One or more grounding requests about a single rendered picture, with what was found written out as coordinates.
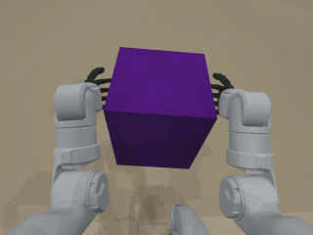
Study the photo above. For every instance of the robot left hand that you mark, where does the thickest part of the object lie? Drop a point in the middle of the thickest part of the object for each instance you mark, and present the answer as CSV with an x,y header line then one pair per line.
x,y
92,75

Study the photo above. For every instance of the robot left upper arm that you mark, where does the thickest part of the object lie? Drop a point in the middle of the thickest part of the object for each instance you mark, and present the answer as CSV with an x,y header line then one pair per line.
x,y
77,197

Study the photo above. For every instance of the robot left forearm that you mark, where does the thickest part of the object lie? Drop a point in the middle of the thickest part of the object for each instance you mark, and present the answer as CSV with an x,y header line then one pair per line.
x,y
75,108

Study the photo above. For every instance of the robot right forearm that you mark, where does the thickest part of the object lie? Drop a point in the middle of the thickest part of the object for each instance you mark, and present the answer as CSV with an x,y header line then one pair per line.
x,y
249,116

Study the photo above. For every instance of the robot right hand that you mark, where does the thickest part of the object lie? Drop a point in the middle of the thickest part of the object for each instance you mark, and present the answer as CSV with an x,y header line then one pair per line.
x,y
227,85

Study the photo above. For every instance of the carton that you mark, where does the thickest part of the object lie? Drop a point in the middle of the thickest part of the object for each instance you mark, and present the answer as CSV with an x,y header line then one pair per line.
x,y
159,108

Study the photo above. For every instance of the right robot thigh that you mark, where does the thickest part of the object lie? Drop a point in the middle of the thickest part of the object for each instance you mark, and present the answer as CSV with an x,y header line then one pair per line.
x,y
185,221

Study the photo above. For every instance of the robot right upper arm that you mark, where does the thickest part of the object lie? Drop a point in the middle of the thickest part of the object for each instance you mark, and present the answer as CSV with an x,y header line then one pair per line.
x,y
252,202

